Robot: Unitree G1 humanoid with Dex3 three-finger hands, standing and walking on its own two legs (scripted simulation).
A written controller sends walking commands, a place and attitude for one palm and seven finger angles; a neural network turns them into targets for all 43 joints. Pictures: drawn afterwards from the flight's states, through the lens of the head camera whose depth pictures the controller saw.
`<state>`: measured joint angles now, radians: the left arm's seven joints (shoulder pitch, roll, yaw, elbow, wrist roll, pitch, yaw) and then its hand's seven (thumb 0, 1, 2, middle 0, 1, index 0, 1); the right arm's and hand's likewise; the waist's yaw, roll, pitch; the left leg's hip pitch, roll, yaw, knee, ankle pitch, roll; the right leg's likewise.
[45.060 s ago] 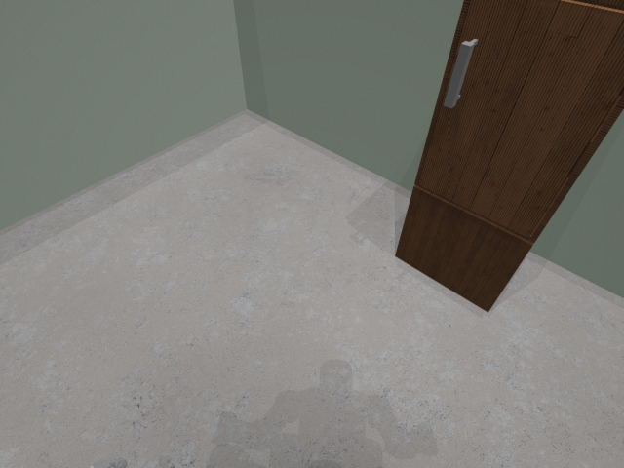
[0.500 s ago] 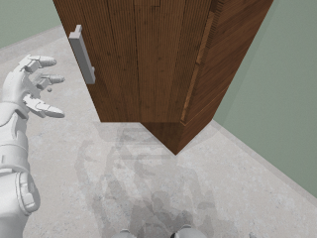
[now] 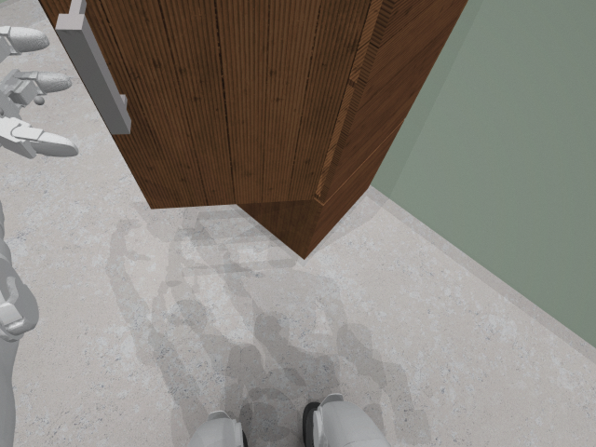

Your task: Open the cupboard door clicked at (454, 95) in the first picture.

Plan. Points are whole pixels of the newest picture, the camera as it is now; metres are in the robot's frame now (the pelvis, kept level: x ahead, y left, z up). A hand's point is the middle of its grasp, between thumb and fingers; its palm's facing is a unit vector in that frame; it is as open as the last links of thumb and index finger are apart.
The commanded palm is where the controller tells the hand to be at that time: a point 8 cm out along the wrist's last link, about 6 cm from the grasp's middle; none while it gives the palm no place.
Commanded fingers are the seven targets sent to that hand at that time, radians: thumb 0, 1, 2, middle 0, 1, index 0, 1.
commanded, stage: move the hooked fingers beside the handle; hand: left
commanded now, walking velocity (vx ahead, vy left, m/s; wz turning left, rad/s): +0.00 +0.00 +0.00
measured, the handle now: (101, 71) +0.57 +0.20 +0.10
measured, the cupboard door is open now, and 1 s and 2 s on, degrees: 47 47 47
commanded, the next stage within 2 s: slide the fingers in behind the handle in 1.08 s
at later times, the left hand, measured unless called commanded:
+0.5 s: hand (35, 95) +0.52 +0.26 +0.11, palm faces +0.01 -1.00 +0.00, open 14.0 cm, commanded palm +0.50 +0.30 +0.10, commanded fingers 0.00 -0.50 0.30 -0.30 -1.20 -0.30 -1.20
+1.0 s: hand (46, 95) +0.53 +0.26 +0.10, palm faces +0.00 -1.00 -0.02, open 14.0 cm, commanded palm +0.52 +0.30 +0.10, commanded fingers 0.00 -0.50 0.30 -0.30 -1.20 -0.30 -1.20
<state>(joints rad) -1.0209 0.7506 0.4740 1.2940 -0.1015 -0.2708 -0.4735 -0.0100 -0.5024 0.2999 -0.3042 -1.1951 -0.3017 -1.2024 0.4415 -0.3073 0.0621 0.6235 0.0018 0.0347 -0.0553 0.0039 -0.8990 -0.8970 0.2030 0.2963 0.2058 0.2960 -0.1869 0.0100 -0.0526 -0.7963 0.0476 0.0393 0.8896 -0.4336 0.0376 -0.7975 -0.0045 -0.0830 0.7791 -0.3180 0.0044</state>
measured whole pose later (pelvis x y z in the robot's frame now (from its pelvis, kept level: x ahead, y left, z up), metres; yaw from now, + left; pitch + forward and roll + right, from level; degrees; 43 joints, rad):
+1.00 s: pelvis +0.00 +0.00 -0.01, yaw +0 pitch +22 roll -4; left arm -1.06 0.79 0.48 1.30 -0.07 -0.28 -0.45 -0.01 -0.50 0.30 -0.30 -1.20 -0.30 -1.20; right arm 0.43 -0.30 0.07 0.59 -0.01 0.08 -0.04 0.00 -0.90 -0.90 0.20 0.30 0.21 0.30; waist -0.21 0.02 -0.05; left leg -0.87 0.06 0.02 0.94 -0.45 0.03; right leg -0.86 0.01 -0.09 0.81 -0.33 0.00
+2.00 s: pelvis +0.01 -0.01 +0.00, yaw +3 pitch +21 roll -4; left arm -1.01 0.58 0.32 1.21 -0.15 -0.30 -0.25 -0.01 -0.50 0.30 -0.30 -1.19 -0.10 -1.19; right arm 0.42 -0.28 0.03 0.67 -0.03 0.05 0.00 0.00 -0.90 -0.90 0.20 0.30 0.20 0.30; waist -0.14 0.03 -0.08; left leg -0.82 0.04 -0.02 0.92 -0.46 0.02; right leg -0.80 -0.01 -0.13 0.81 -0.36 -0.01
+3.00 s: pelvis +0.01 +0.00 -0.01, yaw +4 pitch +21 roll -4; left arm -1.06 0.51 0.24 1.23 -0.16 -0.32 -0.17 -0.01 -0.50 0.30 -0.30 -1.20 0.00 -1.08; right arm 0.42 -0.26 0.03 0.71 -0.04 0.01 0.03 0.00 -0.90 -0.90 0.20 0.30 0.20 0.30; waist -0.13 0.03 -0.08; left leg -0.84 0.02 -0.04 0.94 -0.46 0.03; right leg -0.81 -0.03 -0.14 0.82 -0.37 0.00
